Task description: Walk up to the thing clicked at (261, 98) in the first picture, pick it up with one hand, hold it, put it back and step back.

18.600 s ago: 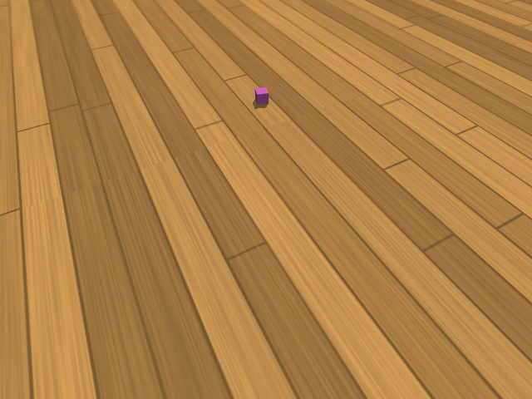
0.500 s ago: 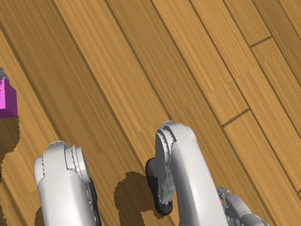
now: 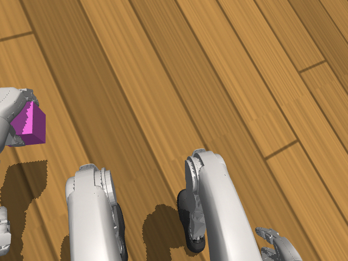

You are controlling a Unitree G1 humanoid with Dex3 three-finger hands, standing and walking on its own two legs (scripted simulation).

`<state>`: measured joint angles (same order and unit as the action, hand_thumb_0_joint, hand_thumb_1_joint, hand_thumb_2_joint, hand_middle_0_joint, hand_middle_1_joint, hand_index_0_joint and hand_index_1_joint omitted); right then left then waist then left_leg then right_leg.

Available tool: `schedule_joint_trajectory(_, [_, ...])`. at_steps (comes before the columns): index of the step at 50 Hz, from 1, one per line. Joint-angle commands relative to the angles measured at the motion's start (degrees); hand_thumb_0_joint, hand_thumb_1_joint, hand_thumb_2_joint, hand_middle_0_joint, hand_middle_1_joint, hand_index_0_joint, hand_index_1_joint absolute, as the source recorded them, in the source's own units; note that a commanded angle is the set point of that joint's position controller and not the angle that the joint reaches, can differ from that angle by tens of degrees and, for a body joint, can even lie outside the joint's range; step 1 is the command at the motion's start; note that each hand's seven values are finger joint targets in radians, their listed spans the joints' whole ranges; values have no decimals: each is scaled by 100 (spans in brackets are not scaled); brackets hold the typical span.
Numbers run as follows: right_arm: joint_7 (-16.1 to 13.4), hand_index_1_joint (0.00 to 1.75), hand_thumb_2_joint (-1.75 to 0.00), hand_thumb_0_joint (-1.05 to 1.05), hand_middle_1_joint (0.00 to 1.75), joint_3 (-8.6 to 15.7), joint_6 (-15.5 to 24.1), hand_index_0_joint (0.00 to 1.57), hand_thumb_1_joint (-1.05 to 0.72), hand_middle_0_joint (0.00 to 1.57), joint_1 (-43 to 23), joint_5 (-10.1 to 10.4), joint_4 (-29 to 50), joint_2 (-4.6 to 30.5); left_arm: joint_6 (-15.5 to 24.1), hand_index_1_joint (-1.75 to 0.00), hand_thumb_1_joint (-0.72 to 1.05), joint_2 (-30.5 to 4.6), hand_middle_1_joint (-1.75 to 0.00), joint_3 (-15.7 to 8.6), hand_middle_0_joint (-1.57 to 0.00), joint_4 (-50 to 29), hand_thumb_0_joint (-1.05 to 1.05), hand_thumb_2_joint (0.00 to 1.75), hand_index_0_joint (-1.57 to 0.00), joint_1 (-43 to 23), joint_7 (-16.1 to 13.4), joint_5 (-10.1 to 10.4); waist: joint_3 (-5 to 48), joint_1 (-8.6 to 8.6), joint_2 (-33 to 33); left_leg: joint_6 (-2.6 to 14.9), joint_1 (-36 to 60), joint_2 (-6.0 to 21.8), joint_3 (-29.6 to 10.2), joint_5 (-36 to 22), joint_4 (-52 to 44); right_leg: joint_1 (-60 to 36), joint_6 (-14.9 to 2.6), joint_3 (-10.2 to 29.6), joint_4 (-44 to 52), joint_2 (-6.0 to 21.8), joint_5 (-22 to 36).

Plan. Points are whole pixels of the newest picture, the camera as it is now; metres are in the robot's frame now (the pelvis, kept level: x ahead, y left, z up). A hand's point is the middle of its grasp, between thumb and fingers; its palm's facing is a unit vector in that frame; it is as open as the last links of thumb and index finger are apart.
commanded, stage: lift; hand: left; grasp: from above
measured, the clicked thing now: (21, 124) +0.44 +0.32 -0.16
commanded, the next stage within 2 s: hold in 1.30 s
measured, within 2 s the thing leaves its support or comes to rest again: neither
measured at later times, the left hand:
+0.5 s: hand out of the picture +0.36 +0.31 +0.06, palm faces -0.44 -0.09 -0.89, open 10.6 cm
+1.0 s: hand out of the picture +0.33 +0.28 +0.22, palm faces -0.47 -0.09 -0.88, open 10.6 cm
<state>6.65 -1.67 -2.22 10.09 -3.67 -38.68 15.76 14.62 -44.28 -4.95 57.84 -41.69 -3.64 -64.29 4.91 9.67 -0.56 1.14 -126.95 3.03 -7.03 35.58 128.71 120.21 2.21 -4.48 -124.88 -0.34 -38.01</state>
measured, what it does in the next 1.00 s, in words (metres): rises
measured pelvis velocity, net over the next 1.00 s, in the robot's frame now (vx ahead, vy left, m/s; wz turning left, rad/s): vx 0.04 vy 0.01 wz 0.11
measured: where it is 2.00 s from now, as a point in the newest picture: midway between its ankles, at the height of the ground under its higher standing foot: (155, 238)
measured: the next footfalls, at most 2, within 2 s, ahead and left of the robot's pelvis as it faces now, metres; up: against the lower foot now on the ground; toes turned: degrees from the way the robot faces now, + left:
none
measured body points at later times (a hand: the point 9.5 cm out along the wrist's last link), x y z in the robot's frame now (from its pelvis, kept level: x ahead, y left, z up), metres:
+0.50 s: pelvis +0.01 +0.00 +0.14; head +0.16 +0.05 +0.56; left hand +0.38 +0.31 +0.11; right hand +0.16 -0.25 +0.02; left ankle +0.09 +0.12 -0.34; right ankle +0.11 -0.13 -0.34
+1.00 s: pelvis +0.04 +0.01 +0.30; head +0.11 +0.02 +0.75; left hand +0.35 +0.28 +0.27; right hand +0.17 -0.25 +0.19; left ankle +0.09 +0.12 -0.34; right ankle +0.10 -0.13 -0.34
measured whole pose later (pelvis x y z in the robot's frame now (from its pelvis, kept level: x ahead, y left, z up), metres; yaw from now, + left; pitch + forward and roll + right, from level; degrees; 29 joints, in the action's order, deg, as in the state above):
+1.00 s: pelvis +0.04 +0.01 +0.30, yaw +6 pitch +15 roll -3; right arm -2.5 1.5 1.4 13.7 2.4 -41.9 14.4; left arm 5.6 -26.4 7.6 45.0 -16.5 -6.4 -59.8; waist 7.4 3.9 -2.3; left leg 0.4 -56.4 3.2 -0.1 25.7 66.6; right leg 53.0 1.6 -1.2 -64.1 0.4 -26.4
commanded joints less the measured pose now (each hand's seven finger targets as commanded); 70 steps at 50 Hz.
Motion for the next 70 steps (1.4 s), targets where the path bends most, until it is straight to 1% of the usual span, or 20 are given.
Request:
schedule_joint_trajectory(1, [-202,30,-90,0,30,586,55,20,-90,20,860,77,355,1322,-7,-68,69,-1936,-70,-553,-103,-1762,0,88,-105,-1793,-152,274,4187,-275,-1704,58,3739,-138,293,-342,-1925,-1810,-408,-169,1661,-186,790])
schedule_joint_trajectory(5, [-292,30,-90,0,30,638,58,20,-89,20,755,173,428,1306,-63,-69,70,-1640,-70,-436,-103,-1945,0,90,-105,-1367,-48,389,4007,-295,-1696,37,4069,-81,39,5,-2506,-1803,-391,-234,1815,-194,653])
schedule_joint_trajectory(8, [-353,30,-90,0,30,657,66,20,-89,20,731,220,475,1235,-109,-71,71,-1523,-74,-413,-102,-2298,0,90,-105,-1186,25,516,4109,-300,-1505,58,4288,-107,132,-151,-2679,-2221,-377,-154,2175,-180,747])
schedule_joint_trajectory(14, [-519,30,-90,0,30,699,108,20,-89,20,626,308,509,1141,-190,-68,68,-1267,-70,-346,-100,-3030,0,85,-103,-588,120,721,4220,-451,-1406,36,5137,-81,124,-419,-3311,-2912,-352,-77,2794,-176,924])
schedule_joint_trajectory(15, [-556,30,-90,0,30,688,116,20,-89,20,598,316,495,1128,-212,-70,69,-1244,-72,-310,-100,-3130,0,87,-102,-603,120,739,4233,-408,-1406,32,5239,-80,137,-424,-3402,-3031,-347,-58,2889,-175,938])
schedule_joint_trajectory(17, [-607,30,-90,0,30,672,139,20,-89,20,537,329,478,1081,-254,-70,68,-1150,-72,-309,-99,-3259,0,87,-101,-402,108,801,3988,-433,-1364,33,5310,-88,152,-428,-3633,-3243,-335,-29,3099,-160,948])
schedule_joint_trajectory(18, [-634,30,-90,0,30,684,141,20,-89,20,538,342,489,1054,-290,-71,67,-1114,-73,-312,-99,-3340,0,89,-101,-253,78,786,4061,-495,-1362,36,5554,-83,180,-529,-3757,-3404,-331,-11,3260,-155,1003])
schedule_joint_trajectory(21, [-708,30,-90,0,30,665,152,20,-89,20,460,383,518,1007,-397,-74,69,-1030,-76,-317,-99,-3458,0,90,-101,-35,-13,809,4048,-493,-1204,22,5940,-91,210,-511,-4151,-3904,-325,35,3694,-164,980])
schedule_joint_trajectory(24, [-779,30,-90,0,30,649,168,20,-89,20,426,428,502,940,-524,-76,69,-778,-79,-150,-99,-3598,0,94,-101,177,-69,775,3885,-511,-1162,16,6384,-108,267,-657,-4561,-4359,-321,83,4148,-161,1054])
schedule_joint_trajectory(30, [-922,30,-90,0,30,596,239,20,-89,20,287,526,435,819,-768,-78,69,-272,-79,117,-100,-3310,0,97,-101,741,-163,739,3023,-507,-867,-10,6947,-107,268,-490,-5529,-5268,-307,150,5056,-172,977])
schedule_joint_trajectory(35, [-1002,30,-90,0,30,581,350,20,-89,20,301,572,381,762,-840,-78,68,83,-80,390,-98,-3077,0,94,-100,726,-235,690,2537,-469,-804,-42,7511,-91,258,-469,-6264,-5843,-315,224,5745,-184,984])
schedule_joint_trajectory(38, [-1023,30,-90,0,30,582,419,20,-89,20,325,586,358,743,-834,-78,64,163,-79,449,-96,-2871,0,95,-97,737,-322,608,2337,-519,-760,-61,7818,-112,291,-530,-6634,-6195,-321,264,6147,-194,1029])
schedule_joint_trajectory(42, [-1023,30,-90,0,30,586,505,20,-90,20,415,591,276,696,-832,-79,59,424,-80,635,-91,-2648,0,93,-93,654,-438,554,2175,-494,-682,-78,8233,-171,415,-865,-6984,-6699,-319,327,6655,-207,1246])
schedule_joint_trajectory(43, [-1021,30,-90,0,30,605,522,20,-90,20,422,594,270,723,-841,-78,58,377,-79,576,-92,-2588,0,94,-93,702,-481,521,2203,-555,-672,-87,8416,-157,406,-890,-7115,-6812,-319,321,6737,-208,1280])
schedule_joint_trajectory(48, [-1000,30,-90,0,30,612,563,20,-90,20,495,582,238,703,-907,-78,59,574,-79,752,-93,-2415,0,95,-94,633,-600,469,2060,-551,-501,-91,8887,-237,550,-1400,-7484,-7407,-302,358,7269,-203,1658])
schedule_joint_trajectory(50, [-997,30,-90,0,30,630,552,20,-89,20,503,581,222,725,-962,-78,59,412,-78,623,-94,-2407,0,96,-95,658,-651,473,2090,-618,-446,-83,9110,-265,595,-1665,-7605,-7722,-279,404,7485,-195,1886])
schedule_joint_trajectory(52, [-968,30,-90,0,30,613,538,20,-89,20,526,570,208,703,-1028,-77,58,607,-76,753,-95,-2251,0,96,-95,787,-662,447,1942,-600,-338,-83,9233,-278,629,-1740,-7759,-7869,-270,419,7639,-169,1980])
schedule_joint_trajectory(53, [-962,30,-90,0,30,644,542,20,-90,20,503,563,227,719,-1044,-77,60,600,-77,723,-95,-2350,0,96,-95,657,-672,475,1965,-632,-453,-106,9388,-270,616,-1772,-7880,-7969,-267,406,7717,-174,1997])
schedule_joint_trajectory(56, [-946,30,-90,0,30,653,526,20,-90,20,503,571,246,707,-1116,-74,58,749,-73,863,-96,-2322,0,92,-96,696,-673,474,1866,-672,-437,-128,9690,-256,591,-1923,-8158,-8177,-292,388,7916,-177,2101])
schedule_joint_trajectory(70, [-957,30,-89,0,30,687,441,20,-89,20,403,585,293,702,-1141,-74,67,851,-75,910,-102,-2471,0,94,-103,854,-507,583,1575,-719,-284,-137,10618,-297,728,-2592,-8930,-9042,-267,438,8742,-148,2688])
